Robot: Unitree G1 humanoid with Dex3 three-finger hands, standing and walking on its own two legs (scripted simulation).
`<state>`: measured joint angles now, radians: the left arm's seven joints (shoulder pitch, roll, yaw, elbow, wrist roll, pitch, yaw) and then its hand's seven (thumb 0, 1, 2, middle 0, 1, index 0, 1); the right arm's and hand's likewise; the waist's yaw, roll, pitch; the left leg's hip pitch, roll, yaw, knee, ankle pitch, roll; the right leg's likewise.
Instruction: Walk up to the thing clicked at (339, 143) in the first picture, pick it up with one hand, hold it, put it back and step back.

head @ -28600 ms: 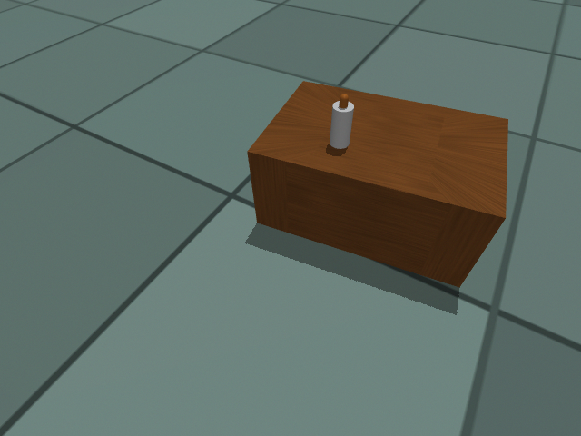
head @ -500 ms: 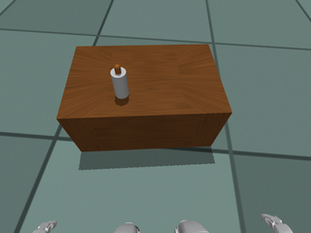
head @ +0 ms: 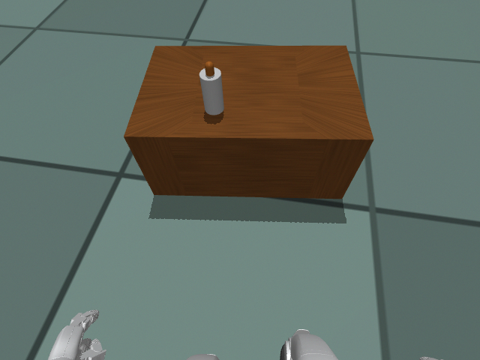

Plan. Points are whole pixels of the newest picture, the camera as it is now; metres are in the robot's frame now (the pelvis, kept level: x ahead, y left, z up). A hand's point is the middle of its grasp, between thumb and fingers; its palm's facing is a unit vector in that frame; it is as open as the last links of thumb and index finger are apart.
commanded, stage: step back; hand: left
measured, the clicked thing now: (211, 87) +0.99 +0.14 -0.23
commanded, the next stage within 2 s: stand in 1.52 s
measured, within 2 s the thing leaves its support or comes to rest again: neither
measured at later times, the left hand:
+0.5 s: hand out of the picture -0.09 +0.26 -0.12, palm faces -0.07 -0.90 -0.44, open 7.4 cm
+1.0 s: hand out of the picture -0.11 +0.25 -0.13, palm faces -0.02 -0.93 -0.37, open 7.4 cm
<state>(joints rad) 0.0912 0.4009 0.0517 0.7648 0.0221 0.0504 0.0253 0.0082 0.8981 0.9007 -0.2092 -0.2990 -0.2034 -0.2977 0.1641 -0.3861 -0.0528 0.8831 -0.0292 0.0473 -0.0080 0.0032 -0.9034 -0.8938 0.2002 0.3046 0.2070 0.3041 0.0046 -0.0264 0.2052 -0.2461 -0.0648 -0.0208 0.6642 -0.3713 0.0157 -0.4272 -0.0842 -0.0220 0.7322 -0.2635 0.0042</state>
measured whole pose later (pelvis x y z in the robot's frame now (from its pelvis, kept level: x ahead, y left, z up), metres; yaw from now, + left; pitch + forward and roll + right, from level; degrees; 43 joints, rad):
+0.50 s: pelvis -0.16 -0.01 +0.01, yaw -5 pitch -3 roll +1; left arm 0.23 0.36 0.05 0.92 0.05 0.02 0.01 0.01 0.90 0.90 -0.21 -0.30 -0.20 -0.30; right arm 0.15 -0.41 -0.05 0.89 -0.02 0.07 0.00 0.00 -0.90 -0.89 0.20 0.30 0.21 0.30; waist 0.03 0.04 0.12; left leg -0.49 -0.08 -0.13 1.08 -0.44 -0.02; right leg -0.26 -0.02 0.01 0.64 -0.34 -0.02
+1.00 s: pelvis -0.17 -0.01 +0.02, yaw -1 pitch -2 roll -1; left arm 0.21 0.35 0.05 0.99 0.04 -0.03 -0.02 0.01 0.90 0.90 -0.21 -0.30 -0.20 -0.30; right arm 0.21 -0.38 -0.05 1.00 -0.03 0.00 0.01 0.00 -0.90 -0.89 0.20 0.30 0.21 0.30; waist 0.02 0.02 0.07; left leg -0.33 -0.01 -0.07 0.82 -0.48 0.01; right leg -0.22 0.01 -0.02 0.56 -0.30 -0.02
